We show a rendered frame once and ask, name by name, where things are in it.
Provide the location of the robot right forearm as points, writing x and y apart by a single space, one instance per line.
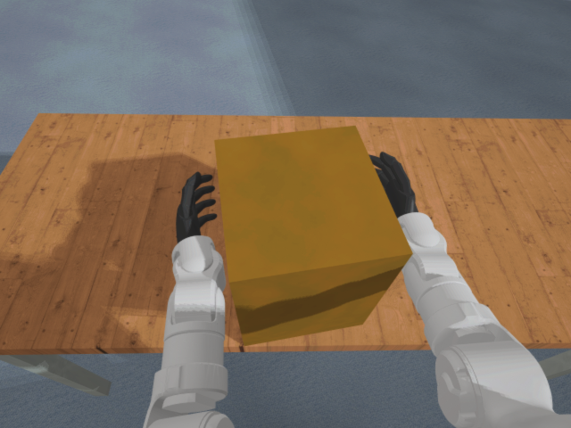
450 311

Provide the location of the robot left hand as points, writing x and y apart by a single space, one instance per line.
187 222

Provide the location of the carton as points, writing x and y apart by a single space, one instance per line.
312 241

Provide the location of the robot left forearm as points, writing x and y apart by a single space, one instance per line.
192 376

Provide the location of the right robot upper arm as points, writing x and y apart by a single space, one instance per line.
494 385

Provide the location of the robot right hand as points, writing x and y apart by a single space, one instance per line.
396 184

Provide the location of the table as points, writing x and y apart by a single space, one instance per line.
88 209

